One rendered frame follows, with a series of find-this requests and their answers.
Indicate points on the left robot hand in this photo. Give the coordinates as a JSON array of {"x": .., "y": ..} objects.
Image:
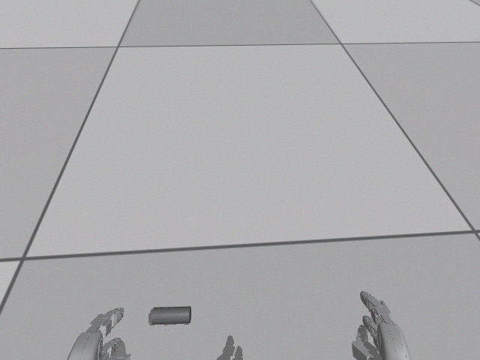
[{"x": 89, "y": 345}]

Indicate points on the can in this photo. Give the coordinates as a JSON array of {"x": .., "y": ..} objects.
[{"x": 170, "y": 315}]

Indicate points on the right robot hand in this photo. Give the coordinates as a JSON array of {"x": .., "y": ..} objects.
[{"x": 387, "y": 336}]

